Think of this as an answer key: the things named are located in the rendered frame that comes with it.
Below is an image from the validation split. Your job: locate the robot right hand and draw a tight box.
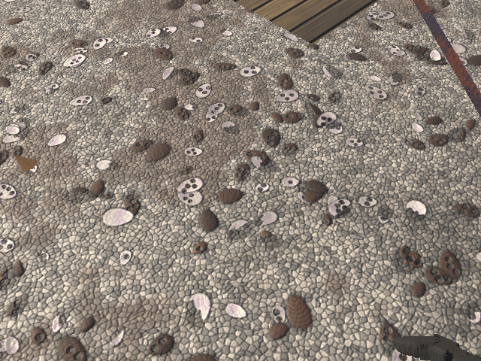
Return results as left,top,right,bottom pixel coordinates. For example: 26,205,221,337
394,334,481,361

